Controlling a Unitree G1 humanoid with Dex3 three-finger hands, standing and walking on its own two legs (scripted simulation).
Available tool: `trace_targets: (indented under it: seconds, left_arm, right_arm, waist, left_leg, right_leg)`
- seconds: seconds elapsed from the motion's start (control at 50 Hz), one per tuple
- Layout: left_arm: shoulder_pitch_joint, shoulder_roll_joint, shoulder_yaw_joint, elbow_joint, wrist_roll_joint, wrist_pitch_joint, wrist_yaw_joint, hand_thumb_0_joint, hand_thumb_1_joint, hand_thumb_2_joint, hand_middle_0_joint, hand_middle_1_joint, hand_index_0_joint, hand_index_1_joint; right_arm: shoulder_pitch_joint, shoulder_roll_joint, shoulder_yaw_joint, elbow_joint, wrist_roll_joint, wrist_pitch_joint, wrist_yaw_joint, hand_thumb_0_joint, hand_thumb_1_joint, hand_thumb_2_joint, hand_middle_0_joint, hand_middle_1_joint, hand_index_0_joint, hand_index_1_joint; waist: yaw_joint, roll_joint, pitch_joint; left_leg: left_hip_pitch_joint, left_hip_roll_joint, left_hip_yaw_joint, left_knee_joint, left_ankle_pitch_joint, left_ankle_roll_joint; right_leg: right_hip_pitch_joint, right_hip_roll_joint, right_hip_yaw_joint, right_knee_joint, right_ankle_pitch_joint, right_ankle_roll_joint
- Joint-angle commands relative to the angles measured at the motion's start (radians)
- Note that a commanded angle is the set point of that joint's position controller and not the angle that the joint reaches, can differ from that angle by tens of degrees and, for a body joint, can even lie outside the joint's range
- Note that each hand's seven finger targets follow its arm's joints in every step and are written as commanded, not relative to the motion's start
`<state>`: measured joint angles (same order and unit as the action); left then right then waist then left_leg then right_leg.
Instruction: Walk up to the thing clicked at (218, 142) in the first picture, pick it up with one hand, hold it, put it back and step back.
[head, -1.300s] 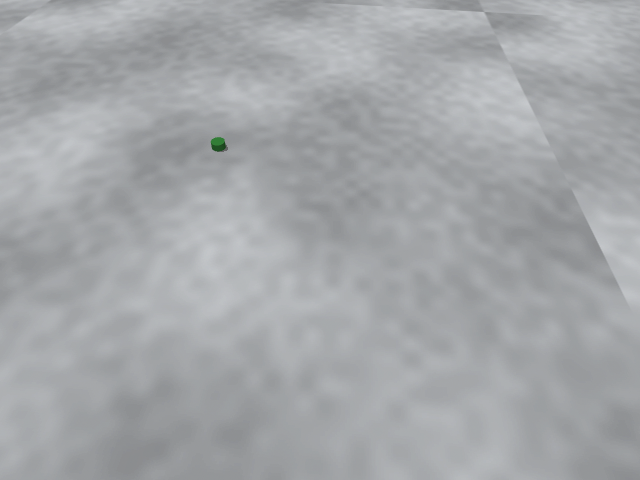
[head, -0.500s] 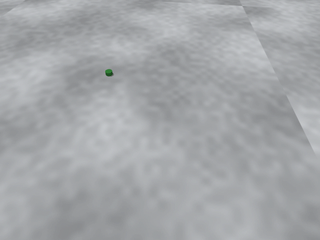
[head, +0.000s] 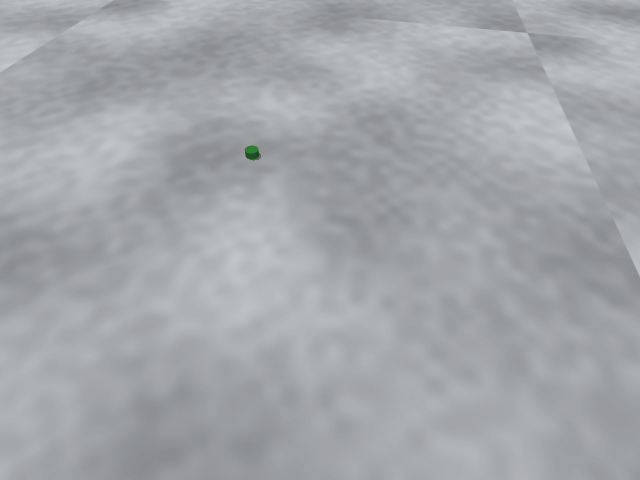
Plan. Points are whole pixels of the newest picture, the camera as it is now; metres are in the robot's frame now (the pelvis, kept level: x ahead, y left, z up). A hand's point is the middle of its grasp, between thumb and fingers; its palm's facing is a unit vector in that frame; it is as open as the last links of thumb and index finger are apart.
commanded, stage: walk up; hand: left
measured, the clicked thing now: (252, 152) +1.73 +0.42 -0.76
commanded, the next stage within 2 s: none
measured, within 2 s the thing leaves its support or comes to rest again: neither
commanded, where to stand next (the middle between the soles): +1.37 +0.13 m, yaw +6 degrees
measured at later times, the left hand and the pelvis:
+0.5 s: hand (102, 377) +0.28 +0.35 -0.14, palm faces -0.02 -0.94 -0.34, open 7.4 cm; pelvis +0.20 +0.07 +0.00, yaw +4 degrees
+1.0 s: hand (153, 290) +0.46 +0.34 -0.15, palm faces +0.12 -0.93 -0.34, open 7.4 cm; pelvis +0.47 +0.06 -0.01, yaw +7 degrees
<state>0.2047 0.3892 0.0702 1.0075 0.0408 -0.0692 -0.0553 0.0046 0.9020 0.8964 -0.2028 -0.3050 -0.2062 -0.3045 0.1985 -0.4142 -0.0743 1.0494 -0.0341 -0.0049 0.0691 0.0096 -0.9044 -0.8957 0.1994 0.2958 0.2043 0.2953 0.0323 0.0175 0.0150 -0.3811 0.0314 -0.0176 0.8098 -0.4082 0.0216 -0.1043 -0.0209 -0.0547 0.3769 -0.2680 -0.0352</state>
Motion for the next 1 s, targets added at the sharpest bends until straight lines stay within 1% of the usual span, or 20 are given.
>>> trace_targets:
  seconds: [0.0, 0.06, 0.12, 0.14, 0.16, 0.18, 0.22, 0.28, 0.4, 0.5, 0.54, 0.58, 0.6, 0.62, 0.64, 0.7, 0.74, 0.84, 0.92, 0.98]
  left_arm:
    - [-0.113, 0.335, 0.077, -0.121, 0.0, -0.028, 0.01, 0.0, 0.9, 0.9, -0.2, -0.3, -0.2, -0.3]
    - [-0.125, 0.339, 0.075, -0.132, -0.003, -0.021, -0.003, 0.0, 0.9, 0.9, -0.2, -0.3, -0.2, -0.3]
    - [-0.084, 0.263, 0.047, -0.13, 0.001, -0.003, -0.008, 0.0, 0.9, 0.9, -0.2, -0.3, -0.2, -0.3]
    - [-0.042, 0.179, 0.021, -0.136, -0.003, 0.001, -0.013, 0.0, 0.9, 0.9, -0.2, -0.3, -0.2, -0.3]
    - [-0.079, 0.182, 0.016, -0.162, -0.021, -0.001, -0.007, 0.0, 0.9, 0.9, -0.2, -0.3, -0.2, -0.3]
    - [-0.111, 0.281, 0.026, -0.162, -0.015, -0.004, 0.001, 0.0, 0.9, 0.9, -0.2, -0.3, -0.2, -0.3]
    - [-0.001, 0.3, 0.032, -0.097, -0.04, 0.001, -0.006, 0.0, 0.9, 0.9, -0.2, -0.3, -0.2, -0.3]
    - [0.023, 0.294, 0.04, -0.079, -0.027, 0.008, -0.025, 0.0, 0.9, 0.9, -0.2, -0.3, -0.2, -0.3]
    - [-0.11, 0.261, 0.045, -0.15, -0.022, 0.011, -0.051, 0.0, 0.9, 0.9, -0.2, -0.3, -0.2, -0.3]
    - [-0.188, 0.21, 0.041, -0.172, -0.026, -0.004, -0.05, 0.0, 0.9, 0.9, -0.2, -0.3, -0.2, -0.3]
    - [-0.148, 0.206, 0.048, -0.162, -0.027, -0.01, -0.043, 0.0, 0.9, 0.9, -0.2, -0.3, -0.2, -0.3]
    - [0.049, 0.238, 0.073, -0.106, -0.029, -0.018, -0.025, 0.0, 0.9, 0.9, -0.2, -0.3, -0.2, -0.3]
    - [0.196, 0.304, 0.101, -0.081, -0.019, -0.024, -0.01, 0.0, 0.9, 0.9, -0.2, -0.3, -0.2, -0.3]
    - [0.227, 0.386, 0.11, -0.103, -0.023, -0.031, 0.0, 0.0, 0.9, 0.9, -0.2, -0.3, -0.2, -0.3]
    - [0.179, 0.401, 0.105, -0.122, -0.043, -0.028, 0.001, 0.0, 0.9, 0.9, -0.2, -0.3, -0.2, -0.3]
    - [0.038, 0.3, 0.074, -0.159, -0.048, -0.033, 0.01, 0.0, 0.9, 0.9, -0.2, -0.3, -0.2, -0.3]
    - [0.015, 0.274, 0.062, -0.17, -0.045, -0.04, 0.006, 0.0, 0.9, 0.9, -0.2, -0.3, -0.2, -0.3]
    - [0.035, 0.289, 0.067, -0.207, -0.033, -0.051, 0.002, 0.0, 0.9, 0.9, -0.2, -0.3, -0.2, -0.3]
    - [0.07, 0.291, 0.063, -0.206, -0.03, -0.047, -0.007, 0.0, 0.9, 0.9, -0.2, -0.3, -0.2, -0.3]
    - [0.071, 0.305, 0.059, -0.207, -0.032, -0.035, -0.005, 0.0, 0.9, 0.9, -0.2, -0.3, -0.2, -0.3]
  right_arm:
    - [-0.087, -0.206, -0.066, -0.141, 0.004, -0.05, 0.029, 0.0, -0.9, -0.9, 0.2, 0.3, 0.2, 0.3]
    - [-0.03, -0.185, -0.074, -0.139, 0.005, -0.052, 0.037, 0.0, -0.9, -0.9, 0.2, 0.3, 0.2, 0.3]
    - [0.2, -0.24, -0.11, -0.064, -0.003, -0.064, 0.012, 0.0, -0.9, -0.9, 0.2, 0.3, 0.2, 0.3]
    - [0.315, -0.324, -0.134, -0.044, -0.013, -0.071, -0.006, 0.0, -0.9, -0.9, 0.2, 0.3, 0.2, 0.3]
    - [0.294, -0.423, -0.134, -0.093, -0.004, -0.081, -0.01, 0.0, -0.9, -0.9, 0.2, 0.3, 0.2, 0.3]
    - [0.174, -0.427, -0.136, -0.131, 0.031, -0.081, -0.01, 0.0, -0.9, -0.9, 0.2, 0.3, 0.2, 0.3]
    - [0.045, -0.331, -0.094, -0.173, 0.028, -0.092, -0.02, 0.0, -0.9, -0.9, 0.2, 0.3, 0.2, 0.3]
    - [0.056, -0.283, -0.072, -0.176, 0.029, -0.104, -0.021, 0.0, -0.9, -0.9, 0.2, 0.3, 0.2, 0.3]
    - [0.088, -0.299, -0.074, -0.192, 0.034, -0.121, -0.02, 0.0, -0.9, -0.9, 0.2, 0.3, 0.2, 0.3]
    - [0.146, -0.283, -0.071, -0.191, 0.03, -0.12, -0.025, 0.0, -0.9, -0.9, 0.2, 0.3, 0.2, 0.3]
    - [0.135, -0.283, -0.074, -0.205, 0.027, -0.112, -0.034, 0.0, -0.9, -0.9, 0.2, 0.3, 0.2, 0.3]
    - [0.133, -0.24, -0.053, -0.221, 0.026, -0.107, -0.04, 0.0, -0.9, -0.9, 0.2, 0.3, 0.2, 0.3]
    - [0.167, -0.177, -0.03, -0.233, 0.028, -0.106, -0.041, 0.0, -0.9, -0.9, 0.2, 0.3, 0.2, 0.3]
    - [0.202, -0.132, -0.01, -0.261, 0.04, -0.106, -0.042, 0.0, -0.9, -0.9, 0.2, 0.3, 0.2, 0.3]
    - [0.133, -0.239, -0.036, -0.24, 0.035, -0.1, -0.053, 0.0, -0.9, -0.9, 0.2, 0.3, 0.2, 0.3]
    - [0.138, -0.228, -0.032, -0.196, 0.044, -0.102, -0.036, 0.0, -0.9, -0.9, 0.2, 0.3, 0.2, 0.3]
    - [0.178, -0.211, -0.037, -0.173, 0.029, -0.089, -0.019, 0.0, -0.9, -0.9, 0.2, 0.3, 0.2, 0.3]
    - [0.047, -0.192, -0.045, -0.222, 0.009, -0.075, 0.01, 0.0, -0.9, -0.9, 0.2, 0.3, 0.2, 0.3]
    - [-0.052, -0.162, -0.044, -0.25, 0.011, -0.086, 0.019, 0.0, -0.9, -0.9, 0.2, 0.3, 0.2, 0.3]
    - [-0.032, -0.174, -0.052, -0.24, 0.014, -0.092, 0.014, 0.0, -0.9, -0.9, 0.2, 0.3, 0.2, 0.3]
  waist:
    - [-0.022, -0.195, 0.066]
    - [-0.053, -0.172, 0.066]
    - [-0.16, 0.082, -0.044]
    - [-0.202, 0.337, -0.065]
    - [-0.193, 0.368, -0.047]
    - [-0.145, 0.186, 0.018]
    - [-0.046, 0.071, 0.046]
    - [-0.039, 0.088, 0.045]
    - [-0.067, 0.103, 0.109]
    - [-0.08, 0.062, 0.075]
    - [-0.055, 0.072, 0.02]
    - [0.053, -0.041, -0.091]
    - [0.112, -0.204, -0.166]
    - [0.092, -0.36, -0.175]
    - [0.101, -0.215, -0.12]
    - [0.013, -0.136, 0.015]
    - [-0.018, -0.173, 0.052]
    - [0.0, -0.134, 0.072]
    - [0.023, -0.11, 0.066]
    - [-0.005, -0.083, 0.035]
  left_leg:
    - [-0.112, 0.097, -0.02, -0.059, 0.035, -0.023]
    - [0.087, 0.065, 0.058, -0.198, 0.155, -0.026]
    - [0.51, -0.019, 0.123, -0.269, 0.128, 0.004]
    - [0.619, 0.112, -0.155, -0.426, -0.228, 0.072]
    - [0.481, 0.354, -0.737, -0.716, -0.568, 0.172]
    - [0.34, 0.416, -0.799, -0.743, -0.587, 0.248]
    - [0.298, 0.313, -0.461, -0.635, -0.349, 0.203]
    - [0.209, 0.235, -0.243, -0.66, -0.155, 0.175]
    - [0.239, 0.235, -0.17, -0.7, -0.106, 0.193]
    - [0.282, 0.209, -0.063, -0.592, 0.283, 0.163]
    - [0.29, 0.21, -0.042, -0.475, 0.441, 0.145]
    - [0.183, 0.124, 0.041, -0.136, 0.581, 0.096]
    - [-0.001, 0.05, 0.083, 0.163, 0.388, 0.062]
    - [-0.273, -0.075, 0.063, 0.372, -0.082, 0.032]
    - [-0.295, -0.033, -0.051, 0.463, -0.093, 0.033]
    - [-0.231, 0.056, -0.072, 0.342, 0.083, 0.036]
    - [-0.158, 0.071, -0.039, 0.246, 0.117, 0.017]
    - [-0.18, 0.096, 0.027, -0.014, 0.189, -0.032]
    - [-0.074, 0.071, 0.075, -0.209, 0.311, -0.02]
    - [0.068, 0.043, 0.109, -0.261, 0.294, -0.004]
  right_leg:
    - [-0.035, -0.276, 0.216, -0.261, -0.35, -0.158]
    - [-0.179, -0.231, 0.095, -0.18, -0.304, -0.134]
    - [-0.394, -0.138, -0.042, 0.243, -0.238, -0.097]
    - [-0.581, -0.024, -0.101, 0.631, -0.291, -0.064]
    - [-0.678, 0.064, 0.045, 0.818, -0.333, -0.037]
    - [-0.629, -0.026, 0.169, 0.848, -0.266, -0.039]
    - [-0.596, -0.104, 0.167, 0.78, -0.112, -0.012]
    - [-0.473, -0.115, 0.105, 0.62, -0.028, 0.032]
    - [-0.506, -0.129, 0.066, 0.372, 0.092, 0.037]
    - [-0.37, -0.083, 0.0, 0.221, 0.175, 0.014]
    - [-0.251, -0.048, -0.029, 0.2, 0.12, -0.004]
    - [0.081, 0.001, -0.052, 0.153, 0.077, -0.032]
    - [0.273, -0.121, 0.119, 0.107, -0.098, -0.063]
    - [0.381, -0.411, 0.626, -0.097, -0.291, -0.155]
    - [0.262, -0.449, 0.72, -0.15, -0.322, -0.222]
    - [0.04, -0.299, 0.347, -0.138, -0.11, -0.181]
    - [-0.088, -0.257, 0.228, -0.165, -0.036, -0.169]
    - [-0.113, -0.246, 0.14, -0.211, -0.132, -0.194]
    - [-0.098, -0.214, 0.072, -0.158, -0.021, -0.159]
    - [-0.111, -0.228, 0.058, -0.055, 0.061, -0.154]
